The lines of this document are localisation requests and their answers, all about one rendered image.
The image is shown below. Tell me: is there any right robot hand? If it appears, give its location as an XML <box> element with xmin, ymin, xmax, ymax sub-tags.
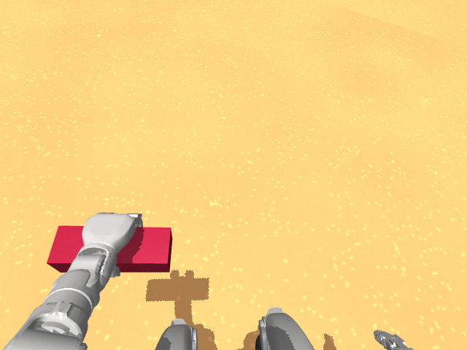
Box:
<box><xmin>374</xmin><ymin>330</ymin><xmax>414</xmax><ymax>350</ymax></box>

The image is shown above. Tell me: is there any left robot hand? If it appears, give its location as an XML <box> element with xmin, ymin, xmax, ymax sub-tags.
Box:
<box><xmin>82</xmin><ymin>212</ymin><xmax>143</xmax><ymax>278</ymax></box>

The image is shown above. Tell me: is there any left robot arm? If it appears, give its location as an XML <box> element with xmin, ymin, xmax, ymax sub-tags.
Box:
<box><xmin>3</xmin><ymin>243</ymin><xmax>117</xmax><ymax>350</ymax></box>

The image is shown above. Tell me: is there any carton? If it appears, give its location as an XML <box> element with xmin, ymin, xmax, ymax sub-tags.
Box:
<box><xmin>47</xmin><ymin>225</ymin><xmax>172</xmax><ymax>273</ymax></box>

